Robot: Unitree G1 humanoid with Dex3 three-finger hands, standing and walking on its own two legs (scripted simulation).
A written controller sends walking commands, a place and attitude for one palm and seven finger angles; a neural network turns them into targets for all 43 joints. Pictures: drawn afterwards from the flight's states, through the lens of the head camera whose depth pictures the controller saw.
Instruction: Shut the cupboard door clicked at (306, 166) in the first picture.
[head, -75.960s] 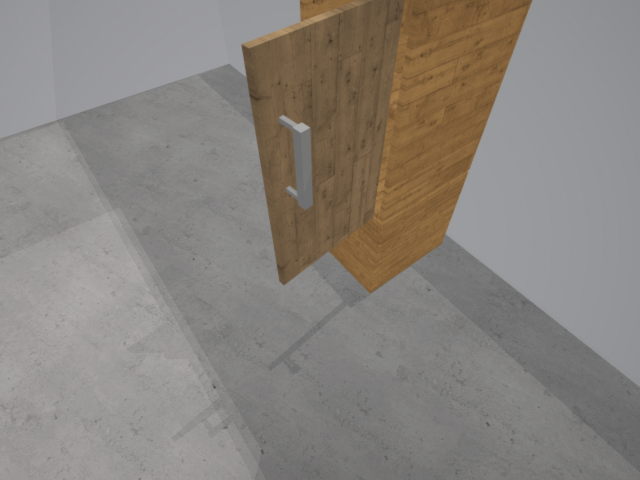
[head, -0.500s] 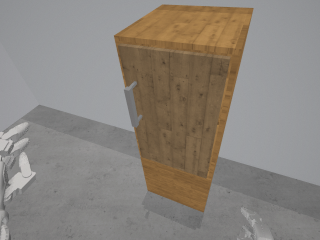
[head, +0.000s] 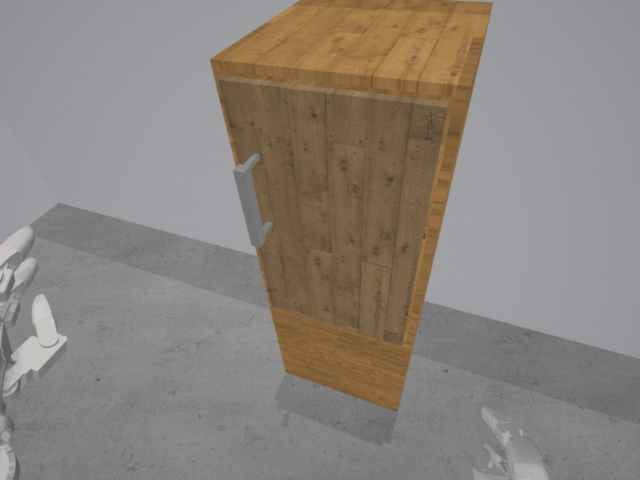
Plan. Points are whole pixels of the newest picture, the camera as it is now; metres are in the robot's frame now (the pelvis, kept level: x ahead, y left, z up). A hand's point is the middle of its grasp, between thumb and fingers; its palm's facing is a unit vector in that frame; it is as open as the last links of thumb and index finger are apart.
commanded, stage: step back with the hand held close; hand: left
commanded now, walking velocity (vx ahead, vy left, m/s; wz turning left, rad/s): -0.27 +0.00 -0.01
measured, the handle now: (256, 202) +0.57 +0.18 +0.03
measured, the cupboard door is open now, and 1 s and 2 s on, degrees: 0 0 0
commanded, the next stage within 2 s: stop stepping back and stand still in 1.52 s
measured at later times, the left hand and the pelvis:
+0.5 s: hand (27, 385) +0.16 +0.28 +0.16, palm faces +0.41 -0.77 -0.49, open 7.4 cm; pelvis -0.05 +0.02 -0.01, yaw -1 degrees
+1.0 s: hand out of the picture +0.12 +0.28 +0.16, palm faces +0.47 -0.75 -0.48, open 7.4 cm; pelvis -0.09 +0.01 -0.03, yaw +0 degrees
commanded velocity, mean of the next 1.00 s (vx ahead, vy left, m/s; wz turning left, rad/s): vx -0.31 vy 0.00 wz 0.00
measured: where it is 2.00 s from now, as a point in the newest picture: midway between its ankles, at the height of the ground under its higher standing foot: outside the picture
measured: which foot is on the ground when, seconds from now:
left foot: down 0.00-1.00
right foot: down 0.00-1.00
